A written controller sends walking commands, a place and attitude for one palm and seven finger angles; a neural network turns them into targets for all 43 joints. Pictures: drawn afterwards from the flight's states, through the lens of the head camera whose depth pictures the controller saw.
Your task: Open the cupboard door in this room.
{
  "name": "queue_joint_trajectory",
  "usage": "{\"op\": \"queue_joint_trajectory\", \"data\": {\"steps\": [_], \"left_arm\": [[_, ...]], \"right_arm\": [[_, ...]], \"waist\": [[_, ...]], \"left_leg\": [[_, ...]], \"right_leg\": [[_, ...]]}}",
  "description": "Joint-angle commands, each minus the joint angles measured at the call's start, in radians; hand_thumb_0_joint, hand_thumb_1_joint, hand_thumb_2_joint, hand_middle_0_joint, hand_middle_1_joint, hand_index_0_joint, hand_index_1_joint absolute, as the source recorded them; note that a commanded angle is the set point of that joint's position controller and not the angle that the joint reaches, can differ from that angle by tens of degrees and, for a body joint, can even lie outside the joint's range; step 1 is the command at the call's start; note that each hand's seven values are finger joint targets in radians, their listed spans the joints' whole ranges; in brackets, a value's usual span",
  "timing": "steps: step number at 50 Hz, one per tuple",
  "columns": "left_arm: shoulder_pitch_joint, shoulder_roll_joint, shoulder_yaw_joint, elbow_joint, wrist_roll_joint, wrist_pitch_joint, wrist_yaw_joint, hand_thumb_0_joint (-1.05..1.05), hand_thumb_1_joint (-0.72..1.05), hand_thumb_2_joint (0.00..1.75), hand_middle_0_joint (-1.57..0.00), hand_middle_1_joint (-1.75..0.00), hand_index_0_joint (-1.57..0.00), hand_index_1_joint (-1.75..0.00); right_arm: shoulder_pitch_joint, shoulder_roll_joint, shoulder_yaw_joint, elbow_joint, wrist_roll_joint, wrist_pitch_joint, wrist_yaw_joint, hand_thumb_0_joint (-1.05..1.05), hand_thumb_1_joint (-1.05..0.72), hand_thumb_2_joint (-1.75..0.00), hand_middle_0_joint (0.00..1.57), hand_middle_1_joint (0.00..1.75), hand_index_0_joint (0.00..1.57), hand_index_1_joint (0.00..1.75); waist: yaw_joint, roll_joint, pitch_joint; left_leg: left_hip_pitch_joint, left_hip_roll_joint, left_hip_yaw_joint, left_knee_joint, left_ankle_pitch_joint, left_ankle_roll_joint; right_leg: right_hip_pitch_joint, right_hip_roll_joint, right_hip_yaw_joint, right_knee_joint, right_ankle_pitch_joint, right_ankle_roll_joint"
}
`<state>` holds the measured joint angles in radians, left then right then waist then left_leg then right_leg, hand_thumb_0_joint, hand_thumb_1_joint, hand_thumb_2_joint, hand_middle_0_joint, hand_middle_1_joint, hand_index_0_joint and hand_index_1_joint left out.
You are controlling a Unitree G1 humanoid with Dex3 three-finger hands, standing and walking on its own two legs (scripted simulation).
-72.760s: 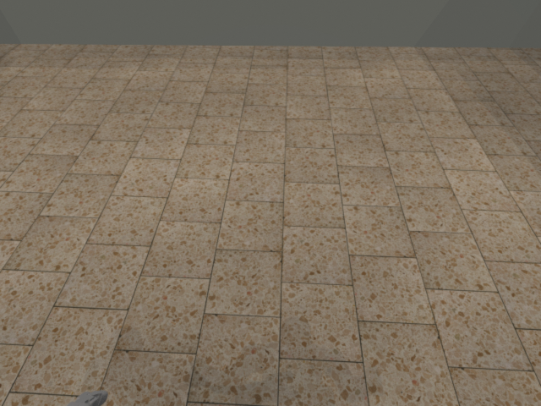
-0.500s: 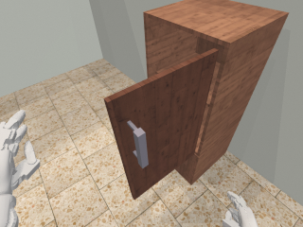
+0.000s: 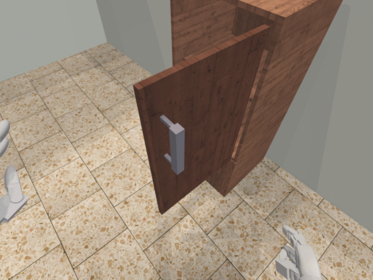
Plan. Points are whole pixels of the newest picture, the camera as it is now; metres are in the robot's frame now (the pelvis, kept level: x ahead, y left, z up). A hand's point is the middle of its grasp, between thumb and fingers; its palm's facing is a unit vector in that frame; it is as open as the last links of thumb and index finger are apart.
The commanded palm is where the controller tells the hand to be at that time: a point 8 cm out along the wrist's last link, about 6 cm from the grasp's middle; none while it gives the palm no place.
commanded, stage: step back with the hand held close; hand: left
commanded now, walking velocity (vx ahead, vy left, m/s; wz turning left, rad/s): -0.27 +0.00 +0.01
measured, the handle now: (171, 145) +0.39 +0.07 +0.05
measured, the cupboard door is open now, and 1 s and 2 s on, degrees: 88 88 88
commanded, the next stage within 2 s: stop stepping back and stand still in 0.72 s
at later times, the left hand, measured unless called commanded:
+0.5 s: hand out of the picture +0.14 +0.26 +0.16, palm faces +0.41 -0.77 -0.49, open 7.4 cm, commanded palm +0.07 +0.30 +0.18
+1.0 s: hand out of the picture +0.01 +0.26 +0.17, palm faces +0.35 -0.79 -0.51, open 7.4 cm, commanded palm -0.04 +0.29 +0.18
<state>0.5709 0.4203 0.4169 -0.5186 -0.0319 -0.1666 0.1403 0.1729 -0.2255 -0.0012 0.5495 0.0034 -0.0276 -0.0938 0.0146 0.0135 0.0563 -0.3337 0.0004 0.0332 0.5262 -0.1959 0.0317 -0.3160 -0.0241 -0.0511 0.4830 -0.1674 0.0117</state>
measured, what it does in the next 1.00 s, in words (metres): walks backwards: right foot, then left foot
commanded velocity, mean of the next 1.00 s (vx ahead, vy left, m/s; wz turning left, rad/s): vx -0.23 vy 0.00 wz -0.02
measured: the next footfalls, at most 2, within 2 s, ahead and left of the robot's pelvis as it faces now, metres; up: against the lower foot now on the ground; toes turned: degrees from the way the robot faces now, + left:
right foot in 0.42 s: -0.06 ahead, -0.11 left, +0.00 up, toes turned +3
left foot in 0.68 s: +0.01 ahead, +0.09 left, +0.00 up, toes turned +0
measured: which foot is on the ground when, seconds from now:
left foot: down 0.00-0.52, up 0.54-0.66, down 0.68-1.00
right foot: down 0.00-0.24, up 0.26-0.40, down 0.42-0.70, up 0.72-1.00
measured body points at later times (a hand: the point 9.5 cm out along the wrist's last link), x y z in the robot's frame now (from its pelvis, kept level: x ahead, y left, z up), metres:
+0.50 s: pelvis -0.07 +0.00 +0.00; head -0.02 +0.01 +0.44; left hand +0.11 +0.30 +0.19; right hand +0.13 -0.22 -0.09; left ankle +0.05 +0.10 -0.73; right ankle -0.10 -0.12 -0.73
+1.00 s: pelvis -0.18 -0.01 +0.00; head -0.16 +0.02 +0.45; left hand -0.01 +0.30 +0.19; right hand +0.00 -0.22 -0.07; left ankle -0.03 +0.09 -0.73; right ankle -0.28 -0.10 -0.73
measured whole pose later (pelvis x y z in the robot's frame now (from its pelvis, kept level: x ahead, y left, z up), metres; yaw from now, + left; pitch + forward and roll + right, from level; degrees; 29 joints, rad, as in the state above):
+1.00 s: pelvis -0.18 -0.01 +0.00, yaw +0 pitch +3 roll -1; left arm 0.62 0.49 0.44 -0.61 -0.06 -0.14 0.15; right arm 0.18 -0.15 0.03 0.59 -0.03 -0.13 -0.06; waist 0.00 -0.06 0.00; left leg -0.45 -0.01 0.01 0.33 -0.05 0.00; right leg -0.12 0.03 -0.04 0.47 -0.51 -0.05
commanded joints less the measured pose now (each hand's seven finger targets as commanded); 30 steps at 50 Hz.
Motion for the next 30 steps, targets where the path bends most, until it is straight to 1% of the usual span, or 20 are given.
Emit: {"op": "queue_joint_trajectory", "data": {"steps": [1, 4, 6, 8, 10, 12, 13, 15, 17, 19, 21, 22, 23, 24, 25, 26, 27, 28, 29, 30], "left_arm": [[-0.034, 0.166, 0.136, -0.201, 0.013, -0.084, 0.036, 0.0, 0.9, 0.9, -0.2, -0.3, -0.2, -0.3], [-0.046, 0.169, 0.134, -0.213, 0.013, -0.093, 0.044, 0.0, 0.9, 0.9, -0.2, -0.3, -0.2, -0.3], [-0.06, 0.175, 0.135, -0.231, 0.011, -0.101, 0.052, 0.0, 0.9, 0.9, -0.2, -0.3, -0.2, -0.3], [-0.055, 0.176, 0.138, -0.238, 0.009, -0.104, 0.057, 0.0, 0.9, 0.9, -0.2, -0.3, -0.2, -0.3], [-0.061, 0.176, 0.149, -0.252, 0.013, -0.109, 0.058, 0.0, 0.9, 0.9, -0.2, -0.3, -0.2, -0.3], [-0.061, 0.181, 0.169, -0.252, 0.029, -0.112, 0.053, 0.0, 0.9, 0.9, -0.2, -0.3, -0.2, -0.3], [-0.066, 0.183, 0.17, -0.264, 0.031, -0.114, 0.05, 0.0, 0.9, 0.9, -0.2, -0.3, -0.2, -0.3], [-0.033, 0.173, 0.168, -0.247, 0.026, -0.116, 0.043, 0.0, 0.9, 0.9, -0.2, -0.3, -0.2, -0.3], [0.003, 0.158, 0.155, -0.213, 0.016, -0.113, 0.037, 0.0, 0.9, 0.9, -0.2, -0.3, -0.2, -0.3], [-0.014, 0.147, 0.124, -0.22, 0.002, -0.11, 0.026, 0.0, 0.9, 0.9, -0.2, -0.3, -0.2, -0.3], [-0.05, 0.172, 0.124, -0.227, -0.01, -0.116, 0.015, 0.0, 0.9, 0.9, -0.2, -0.3, -0.2, -0.3], [-0.056, 0.189, 0.131, -0.233, -0.008, -0.122, 0.019, 0.0, 0.9, 0.9, -0.2, -0.3, -0.2, -0.3], [-0.072, 0.197, 0.128, -0.231, -0.012, -0.124, 0.021, 0.0, 0.9, 0.9, -0.2, -0.3, -0.2, -0.3], [-0.075, 0.193, 0.12, -0.229, -0.018, -0.112, 0.018, 0.0, 0.9, 0.9, -0.2, -0.3, -0.2, -0.3], [-0.054, 0.215, 0.142, -0.224, -0.024, -0.105, 0.015, 0.0, 0.9, 0.9, -0.2, -0.3, -0.2, -0.3], [-0.031, 0.228, 0.156, -0.219, -0.03, -0.1, 0.015, 0.0, 0.9, 0.9, -0.2, -0.3, -0.2, -0.3], [0.008, 0.238, 0.17, -0.212, -0.034, -0.097, 0.018, 0.0, 0.9, 0.9, -0.2, -0.3, -0.2, -0.3], [0.003, 0.234, 0.162, -0.213, -0.031, -0.095, 0.017, 0.0, 0.9, 0.9, -0.2, -0.3, -0.2, -0.3], [-0.006, 0.244, 0.177, -0.212, -0.022, -0.091, 0.016, 0.0, 0.9, 0.9, -0.2, -0.3, -0.2, -0.3], [-0.013, 0.24, 0.178, -0.196, -0.016, -0.084, 0.015, 0.0, 0.9, 0.9, -0.2, -0.3, -0.2, -0.3]], "right_arm": [[-0.067, -0.133, -0.055, -0.152, 0.002, -0.075, -0.006, 0.0, -0.9, -0.9, 0.2, 0.3, 0.2, 0.3], [-0.05, -0.131, -0.054, -0.138, 0.0, -0.088, -0.006, 0.0, -0.9, -0.9, 0.2, 0.3, 0.2, 0.3], [-0.045, -0.128, -0.05, -0.125, -0.002, -0.096, -0.007, 0.0, -0.9, -0.9, 0.2, 0.3, 0.2, 0.3], [-0.049, -0.128, -0.047, -0.119, -0.003, -0.103, -0.012, 0.0, -0.9, -0.9, 0.2, 0.3, 0.2, 0.3], [-0.057, -0.138, -0.046, -0.124, -0.007, -0.111, -0.016, 0.0, -0.9, -0.9, 0.2, 0.3, 0.2, 0.3], [-0.077, -0.142, -0.051, -0.135, -0.009, -0.122, -0.017, 0.0, -0.9, -0.9, 0.2, 0.3, 0.2, 0.3], [-0.068, -0.125, -0.052, -0.133, -0.015, -0.126, -0.014, 0.0, -0.9, -0.9, 0.2, 0.3, 0.2, 0.3], [-0.061, -0.12, -0.058, -0.121, -0.021, -0.14, -0.001, 0.0, -0.9, -0.9, 0.2, 0.3, 0.2, 0.3], [-0.072, -0.122, -0.055, -0.111, -0.022, -0.147, 0.009, 0.0, -0.9, -0.9, 0.2, 0.3, 0.2, 0.3], [-0.075, -0.119, -0.049, -0.089, -0.025, -0.145, 0.02, 0.0, -0.9, -0.9, 0.2, 0.3, 0.2, 0.3], [-0.088, -0.119, -0.047, -0.075, -0.025, -0.136, 0.022, 0.0, -0.9, -0.9, 0.2, 0.3, 0.2, 0.3], [-0.077, -0.111, -0.047, -0.059, -0.027, -0.128, 0.021, 0.0, -0.9, -0.9, 0.2, 0.3, 0.2, 0.3], [-0.072, -0.098, -0.046, -0.057, -0.021, -0.12, 0.019, 0.0, -0.9, -0.9, 0.2, 0.3, 0.2, 0.3], [-0.068, -0.098, -0.059, -0.062, -0.001, -0.119, 0.016, 0.0, -0.9, -0.9, 0.2, 0.3, 0.2, 0.3], [-0.081, -0.105, -0.064, -0.077, 0.007, -0.117, 0.013, 0.0, -0.9, -0.9, 0.2, 0.3, 0.2, 0.3], [-0.09, -0.103, -0.064, -0.085, 0.012, -0.113, 0.013, 0.0, -0.9, -0.9, 0.2, 0.3, 0.2, 0.3], [-0.099, -0.094, -0.059, -0.086, 0.011, -0.105, 0.011, 0.0, -0.9, -0.9, 0.2, 0.3, 0.2, 0.3], [-0.116, -0.082, -0.051, -0.088, 0.01, -0.097, 0.011, 0.0, -0.9, -0.9, 0.2, 0.3, 0.2, 0.3], [-0.128, -0.076, -0.049, -0.088, 0.007, -0.089, 0.01, 0.0, -0.9, -0.9, 0.2, 0.3, 0.2, 0.3], [-0.136, -0.062, -0.04, -0.093, 0.001, -0.081, 0.006, 0.0, -0.9, -0.9, 0.2, 0.3, 0.2, 0.3]], "waist": [[-0.013, 0.036, -0.105], [-0.019, -0.005, -0.109], [-0.022, 0.004, -0.102], [-0.023, 0.033, -0.107], [-0.019, 0.115, -0.101], [-0.002, 0.261, -0.122], [0.0, 0.237, -0.142], [0.0, 0.159, -0.154], [-0.001, 0.192, -0.117], [-0.005, 0.162, -0.119], [-0.008, 0.098, -0.154], [-0.011, 0.08, -0.205], [-0.013, 0.038, -0.3], [-0.017, -0.067, -0.366], [-0.012, -0.103, -0.365], [-0.013, -0.11, -0.317], [-0.01, -0.114, -0.255], [-0.008, -0.13, -0.19], [-0.006, -0.138, -0.157], [-0.007, -0.139, -0.114]], "left_leg": [[-0.176, 0.095, -0.123, -0.146, -0.295, 0.033], [-0.096, 0.071, -0.108, -0.053, -0.296, 0.016], [-0.043, 0.057, -0.103, -0.01, -0.277, 0.004], [-0.045, 0.077, -0.134, -0.047, -0.297, 0.006], [-0.183, 0.138, -0.215, -0.196, -0.4, 0.03], [-0.349, 0.244, -0.356, -0.398, -0.523, 0.081], [-0.302, 0.264, -0.361, -0.374, -0.415, 0.098], [-0.217, 0.261, -0.327, -0.307, -0.248, 0.11], [-0.184, 0.239, -0.287, -0.29, -0.192, 0.099], [-0.076, 0.199, -0.251, -0.252, -0.064, 0.06], [0.028, 0.142, -0.169, -0.177, 0.042, 0.016], [0.121, 0.119, -0.12, -0.118, 0.209, -0.001], [0.233, 0.097, -0.063, -0.066, 0.385, -0.011], [0.298, 0.083, -0.032, -0.007, 0.394, -0.011], [0.297, 0.066, -0.021, 0.036, 0.274, -0.01], [0.26, 0.031, -0.012, 0.088, 0.089, -0.02], [0.21, -0.002, -0.016, 0.164, -0.022, -0.034], [0.135, -0.018, -0.032, 0.247, -0.079, -0.044], [0.068, -0.019, -0.05, 0.298, -0.115, -0.045], [0.005, -0.002, -0.064, 0.262, -0.14, -0.043]], "right_leg": [[0.135, -0.048, 0.115, -0.059, -0.148, -0.017], [0.014, -0.082, 0.139, -0.115, -0.254, -0.038], [-0.071, -0.099, 0.136, -0.136, -0.302, -0.05], [-0.075, -0.078, 0.107, -0.1, -0.304, -0.042], [0.051, -0.011, 0.072, 0.015, -0.274, -0.013], [0.253, 0.08, 0.031, 0.291, -0.137, 0.01], [0.232, 0.074, 0.049, 0.333, -0.122, 0.003], [0.188, 0.074, 0.073, 0.302, -0.189, -0.006], [0.166, 0.075, 0.068, 0.202, -0.195, -0.016], [0.121, 0.07, 0.063, 0.024, -0.16, -0.029], [0.081, 0.021, 0.123, -0.086, 0.013, -0.045], [0.063, -0.026, 0.152, -0.086, 0.196, -0.052], [0.072, -0.046, 0.155, -0.063, 0.4, -0.033], [0.071, -0.043, 0.128, -0.058, 0.466, 0.003], [0.027, -0.071, 0.144, -0.086, 0.408, 0.005], [-0.036, -0.118, 0.178, -0.144, 0.279, -0.025], [-0.091, -0.169, 0.217, -0.192, 0.228, -0.069], [-0.112, -0.207, 0.241, -0.203, 0.241, -0.109], [-0.103, -0.228, 0.257, -0.188, 0.325, -0.135], [-0.056, -0.224, 0.248, -0.159, 0.433, -0.141]]}}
